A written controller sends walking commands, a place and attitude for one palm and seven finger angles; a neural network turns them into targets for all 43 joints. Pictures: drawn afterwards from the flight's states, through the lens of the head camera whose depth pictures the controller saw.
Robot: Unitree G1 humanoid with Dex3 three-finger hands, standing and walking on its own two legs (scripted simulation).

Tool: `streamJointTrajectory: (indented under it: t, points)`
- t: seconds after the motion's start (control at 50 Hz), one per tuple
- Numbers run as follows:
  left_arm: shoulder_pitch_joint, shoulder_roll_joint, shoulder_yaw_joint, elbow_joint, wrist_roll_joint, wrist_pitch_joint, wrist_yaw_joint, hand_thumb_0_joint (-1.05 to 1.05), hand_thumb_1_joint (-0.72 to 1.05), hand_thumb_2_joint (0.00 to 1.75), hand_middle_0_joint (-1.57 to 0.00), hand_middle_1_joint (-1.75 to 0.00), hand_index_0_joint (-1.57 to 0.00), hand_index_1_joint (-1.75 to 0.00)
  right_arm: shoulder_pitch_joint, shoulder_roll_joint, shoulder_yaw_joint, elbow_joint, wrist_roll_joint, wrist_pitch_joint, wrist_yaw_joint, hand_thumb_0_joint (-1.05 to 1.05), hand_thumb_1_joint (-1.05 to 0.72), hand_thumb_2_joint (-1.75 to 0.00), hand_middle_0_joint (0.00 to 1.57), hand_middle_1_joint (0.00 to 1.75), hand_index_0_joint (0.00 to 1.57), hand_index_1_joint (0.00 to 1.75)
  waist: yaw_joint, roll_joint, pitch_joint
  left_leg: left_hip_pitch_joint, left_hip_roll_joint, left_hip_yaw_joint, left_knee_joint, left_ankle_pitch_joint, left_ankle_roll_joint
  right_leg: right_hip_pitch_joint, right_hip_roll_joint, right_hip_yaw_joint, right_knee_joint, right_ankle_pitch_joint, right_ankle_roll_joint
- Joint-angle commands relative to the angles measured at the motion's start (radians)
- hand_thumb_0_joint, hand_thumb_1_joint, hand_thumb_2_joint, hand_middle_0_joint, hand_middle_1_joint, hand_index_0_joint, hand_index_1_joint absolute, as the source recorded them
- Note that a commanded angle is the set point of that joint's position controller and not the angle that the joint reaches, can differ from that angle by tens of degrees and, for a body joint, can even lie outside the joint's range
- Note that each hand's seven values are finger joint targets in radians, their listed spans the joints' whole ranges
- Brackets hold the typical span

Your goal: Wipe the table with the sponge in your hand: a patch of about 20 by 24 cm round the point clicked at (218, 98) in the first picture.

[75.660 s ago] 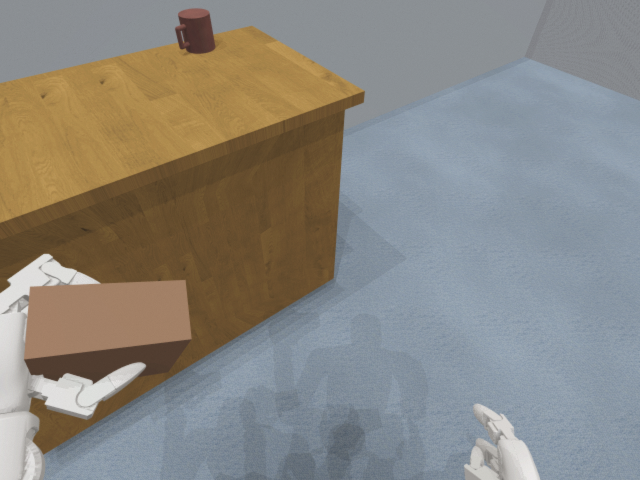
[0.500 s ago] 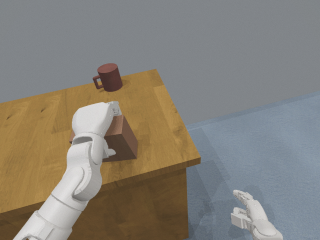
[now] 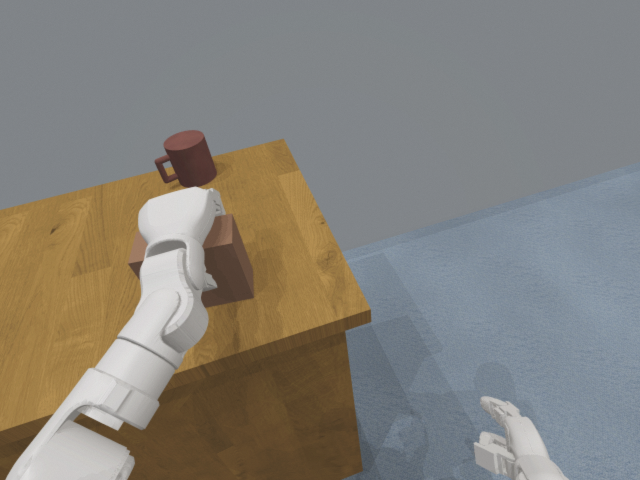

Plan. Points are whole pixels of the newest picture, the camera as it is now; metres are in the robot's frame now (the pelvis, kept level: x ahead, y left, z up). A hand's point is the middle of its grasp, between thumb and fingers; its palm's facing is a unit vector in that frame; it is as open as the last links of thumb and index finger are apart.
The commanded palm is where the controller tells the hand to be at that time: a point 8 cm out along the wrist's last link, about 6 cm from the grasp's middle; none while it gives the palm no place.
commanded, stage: wipe forward along the third lane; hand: left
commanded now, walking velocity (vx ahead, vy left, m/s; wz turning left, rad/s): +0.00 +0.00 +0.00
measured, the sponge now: (202, 276) +0.36 +0.20 +0.09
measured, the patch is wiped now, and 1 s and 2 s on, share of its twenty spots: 0.80 0.95 1.00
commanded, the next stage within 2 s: wipe back along the third lane in 1.26 s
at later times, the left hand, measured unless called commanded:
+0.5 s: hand (200, 224) +0.41 +0.21 +0.15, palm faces -0.01 -0.02 -1.00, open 9.8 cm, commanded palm +0.39 +0.22 +0.17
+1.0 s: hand (198, 203) +0.45 +0.23 +0.14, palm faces -0.06 +0.00 -1.00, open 9.8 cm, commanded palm +0.44 +0.24 +0.17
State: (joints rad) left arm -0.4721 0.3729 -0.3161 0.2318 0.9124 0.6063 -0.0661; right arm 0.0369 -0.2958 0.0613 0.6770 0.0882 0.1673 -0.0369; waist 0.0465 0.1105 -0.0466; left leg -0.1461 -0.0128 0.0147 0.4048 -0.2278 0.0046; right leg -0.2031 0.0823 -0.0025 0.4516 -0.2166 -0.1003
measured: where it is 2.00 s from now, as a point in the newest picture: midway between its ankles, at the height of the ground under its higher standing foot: outside the picture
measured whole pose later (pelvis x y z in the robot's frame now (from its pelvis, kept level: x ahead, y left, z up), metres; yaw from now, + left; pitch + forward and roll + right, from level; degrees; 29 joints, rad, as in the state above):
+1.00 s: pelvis +0.01 +0.00 +0.00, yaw +1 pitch +6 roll +1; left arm -0.85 0.45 -0.19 0.85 0.94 0.29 -0.04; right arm 0.21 -0.31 0.03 0.73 0.09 0.16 -0.07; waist -0.02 0.08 -0.09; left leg -0.30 0.00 0.00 0.44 -0.24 0.01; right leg -0.34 0.10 -0.02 0.44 -0.21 -0.11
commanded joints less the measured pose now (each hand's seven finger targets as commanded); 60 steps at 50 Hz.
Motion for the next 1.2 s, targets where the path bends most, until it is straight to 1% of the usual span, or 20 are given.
streamJointTrajectory:
  t: [0.0,0.02,0.08,0.12,0.2,0.22,0.3,0.32,0.4,0.44,0.54,0.6,0.62,0.64,0.82,0.96,1.02,1.04,1.1,1.18]
  points:
    - [-0.237,0.161,0.104,-0.038,0.005,-0.033,0.007,0.00,0.10,1.30,-1.20,-1.60,-1.20,-1.60,-0.190,-0.086,-0.036,-0.170,-0.004,-0.054,-0.007,0.00,-0.90,-0.90,0.20,0.30,0.20,0.30,0.005,-0.219,-0.155,-0.106,-0.040,-0.001,-0.018,0.094,0.050,0.171,-0.084,0.167,-0.097,0.125,0.059]
    - [-0.234,0.143,0.098,-0.046,-0.005,-0.044,0.004,0.00,0.10,1.30,-1.20,-1.60,-1.20,-1.60,-0.188,-0.081,-0.037,-0.183,0.001,-0.056,-0.006,0.00,-0.90,-0.90,0.20,0.30,0.20,0.30,0.002,-0.214,-0.173,-0.107,-0.038,-0.005,-0.027,0.101,0.051,0.181,-0.086,0.148,-0.088,0.131,0.058]
    - [-0.256,0.159,0.103,0.006,0.010,-0.058,0.011,0.00,0.10,1.30,-1.20,-1.60,-1.20,-1.60,-0.166,-0.092,-0.040,-0.162,-0.002,-0.055,-0.010,0.00,-0.90,-0.90,0.20,0.30,0.20,0.30,-0.002,-0.200,-0.130,-0.110,-0.037,-0.003,-0.026,0.080,0.049,0.136,-0.080,0.149,-0.101,0.102,0.058]
    - [-0.264,0.157,0.106,0.010,0.000,-0.070,0.013,0.00,0.10,1.30,-1.20,-1.60,-1.20,-1.60,-0.159,-0.090,-0.043,-0.171,0.000,-0.059,-0.013,0.00,-0.90,-0.90,0.20,0.30,0.20,0.30,-0.007,-0.222,-0.146,-0.121,-0.037,-0.002,-0.022,0.080,0.051,0.152,-0.086,0.153,-0.099,0.107,0.062]
    - [-0.312,0.190,0.114,0.113,0.019,-0.077,0.020,0.00,0.10,1.30,-1.20,-1.60,-1.20,-1.60,-0.135,-0.102,-0.044,-0.139,-0.001,-0.058,-0.024,0.00,-0.90,-0.90,0.20,0.30,0.20,0.30,-0.019,-0.222,-0.111,-0.139,-0.036,0.001,-0.014,0.056,0.048,0.112,-0.086,0.168,-0.113,0.077,0.064]
    - [-0.335,0.162,0.094,0.105,0.013,-0.082,0.015,0.00,0.10,1.30,-1.20,-1.60,-1.20,-1.60,-0.131,-0.097,-0.044,-0.149,0.003,-0.058,-0.022,0.00,-0.90,-0.90,0.20,0.30,0.20,0.30,-0.022,-0.202,-0.130,-0.137,-0.035,-0.002,-0.024,0.058,0.048,0.118,-0.087,0.148,-0.109,0.071,0.062]
    - [-0.361,0.190,0.107,0.217,0.026,-0.099,0.017,0.00,0.10,1.30,-1.20,-1.60,-1.20,-1.60,-0.103,-0.105,-0.045,-0.128,0.001,-0.058,-0.030,0.00,-0.90,-0.90,0.20,0.30,0.20,0.30,-0.028,-0.219,-0.123,-0.157,-0.034,0.000,-0.013,0.045,0.047,0.101,-0.088,0.157,-0.116,0.053,0.066]
    - [-0.400,0.166,0.086,0.217,0.023,-0.109,0.011,0.00,0.10,1.30,-1.20,-1.60,-1.20,-1.60,-0.095,-0.102,-0.045,-0.135,0.003,-0.058,-0.031,0.00,-0.90,-0.90,0.20,0.30,0.20,0.30,-0.038,-0.209,-0.134,-0.157,-0.033,0.000,-0.019,0.045,0.048,0.101,-0.090,0.144,-0.112,0.057,0.067]
    - [-0.401,0.217,0.128,0.322,0.035,-0.151,0.016,0.00,0.10,1.30,-1.20,-1.60,-1.20,-1.60,-0.058,-0.111,-0.048,-0.122,-0.001,-0.061,-0.036,0.00,-0.90,-0.90,0.20,0.30,0.20,0.30,-0.035,-0.229,-0.147,-0.188,-0.034,-0.001,0.003,0.043,0.047,0.108,-0.094,0.164,-0.105,0.084,0.070]
    - [-0.419,0.190,0.110,0.336,0.033,-0.172,0.016,0.00,0.10,1.30,-1.20,-1.60,-1.20,-1.60,-0.042,-0.109,-0.050,-0.129,0.000,-0.059,-0.033,0.00,-0.90,-0.90,0.20,0.30,0.20,0.30,-0.036,-0.224,-0.155,-0.188,-0.032,-0.003,-0.007,0.042,0.049,0.096,-0.089,0.133,-0.096,0.088,0.070]
    - [-0.486,0.238,0.141,0.405,0.047,-0.207,0.029,0.00,0.10,1.30,-1.20,-1.60,-1.20,-1.60,-0.007,-0.116,-0.057,-0.113,-0.001,-0.056,-0.039,0.00,-0.90,-0.90,0.20,0.30,0.20,0.30,-0.046,-0.230,-0.175,-0.207,-0.031,0.000,0.009,0.041,0.050,0.097,-0.093,0.147,-0.097,0.101,0.074]
    - [-0.512,0.234,0.133,0.443,0.050,-0.221,0.033,0.00,0.10,1.30,-1.20,-1.60,-1.20,-1.60,0.009,-0.116,-0.058,-0.105,0.001,-0.053,-0.039,0.00,-0.90,-0.90,0.20,0.30,0.20,0.30,-0.052,-0.226,-0.176,-0.223,-0.033,-0.001,0.013,0.041,0.052,0.096,-0.095,0.149,-0.096,0.120,0.075]
    - [-0.545,0.218,0.121,0.430,0.044,-0.227,0.031,0.00,0.10,1.30,-1.20,-1.60,-1.20,-1.60,0.008,-0.111,-0.059,-0.112,0.002,-0.052,-0.039,0.00,-0.90,-0.90,0.20,0.30,0.20,0.30,-0.054,-0.198,-0.188,-0.217,-0.032,-0.003,0.004,0.049,0.052,0.098,-0.095,0.136,-0.094,0.128,0.072]
    - [-0.539,0.254,0.147,0.465,0.053,-0.231,0.037,0.00,0.10,1.30,-1.20,-1.60,-1.20,-1.60,0.023,-0.118,-0.060,-0.100,0.000,-0.051,-0.039,0.00,-0.90,-0.90,0.20,0.30,0.20,0.30,-0.053,-0.213,-0.183,-0.220,-0.031,-0.004,0.007,0.044,0.052,0.092,-0.091,0.138,-0.092,0.116,0.073]
    - [-0.634,0.274,0.150,0.542,0.060,-0.279,0.037,0.00,0.10,1.30,-1.20,-1.60,-1.20,-1.60,0.071,-0.121,-0.067,-0.087,0.001,-0.046,-0.041,0.00,-0.90,-0.90,0.20,0.30,0.20,0.30,-0.070,-0.197,-0.218,-0.239,-0.029,-0.004,0.006,0.057,0.055,0.105,-0.094,0.132,-0.089,0.164,0.071]
    - [-0.658,0.302,0.164,0.611,0.071,-0.302,0.052,0.00,0.10,1.30,-1.20,-1.60,-1.20,-1.60,0.109,-0.132,-0.071,-0.068,0.000,-0.043,-0.042,0.00,-0.90,-0.90,0.20,0.30,0.20,0.30,-0.080,-0.214,-0.221,-0.244,-0.029,0.002,0.006,0.062,0.058,0.097,-0.089,0.120,-0.089,0.189,0.075]
    - [-0.670,0.324,0.188,0.607,0.069,-0.312,0.054,0.00,0.10,1.30,-1.20,-1.60,-1.20,-1.60,0.118,-0.134,-0.075,-0.065,-0.005,-0.041,-0.040,0.00,-0.90,-0.90,0.20,0.30,0.20,0.30,-0.073,-0.208,-0.261,-0.243,-0.030,0.001,0.006,0.092,0.056,0.128,-0.090,0.121,-0.078,0.254,0.072]
    - [-0.667,0.305,0.167,0.617,0.069,-0.311,0.056,0.00,0.10,1.30,-1.20,-1.60,-1.20,-1.60,0.118,-0.132,-0.074,-0.067,-0.003,-0.040,-0.041,0.00,-0.90,-0.90,0.20,0.30,0.20,0.30,-0.081,-0.219,-0.247,-0.241,-0.030,0.008,0.006,0.087,0.060,0.120,-0.090,0.115,-0.082,0.250,0.078]
    - [-0.691,0.341,0.182,0.653,0.080,-0.308,0.061,0.00,0.10,1.30,-1.20,-1.60,-1.20,-1.60,0.126,-0.138,-0.072,-0.059,-0.002,-0.037,-0.042,0.00,-0.90,-0.90,0.20,0.30,0.20,0.30,-0.087,-0.209,-0.223,-0.253,-0.029,0.009,0.002,0.072,0.058,0.102,-0.089,0.117,-0.090,0.223,0.078]
    - [-0.740,0.329,0.165,0.680,0.092,-0.307,0.057,0.00,0.10,1.30,-1.20,-1.60,-1.20,-1.60,0.144,-0.140,-0.076,-0.050,-0.004,-0.037,-0.041,0.00,-0.90,-0.90,0.20,0.30,0.20,0.30,-0.102,-0.194,-0.236,-0.235,-0.028,0.009,0.002,0.084,0.060,0.081,-0.084,0.101,-0.091,0.228,0.075]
